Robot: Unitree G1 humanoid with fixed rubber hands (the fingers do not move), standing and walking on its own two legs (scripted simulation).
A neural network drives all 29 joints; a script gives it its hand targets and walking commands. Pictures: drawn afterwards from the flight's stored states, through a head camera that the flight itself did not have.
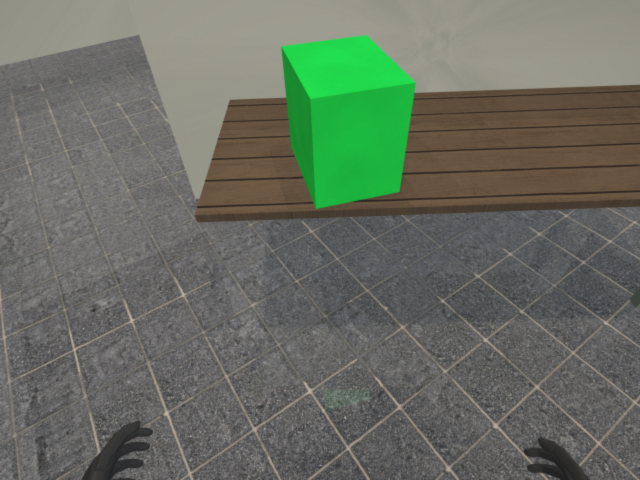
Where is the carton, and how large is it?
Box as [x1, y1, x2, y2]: [281, 35, 415, 208]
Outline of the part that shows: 366,35 281,46 291,147 316,208 399,191 415,82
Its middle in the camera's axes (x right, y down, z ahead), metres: +0.05 -0.30 +1.01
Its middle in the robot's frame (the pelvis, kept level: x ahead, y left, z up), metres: +0.96 -0.04 -0.04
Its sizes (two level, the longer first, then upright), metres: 0.304 0.232 0.299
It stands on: a table, 0.56 m high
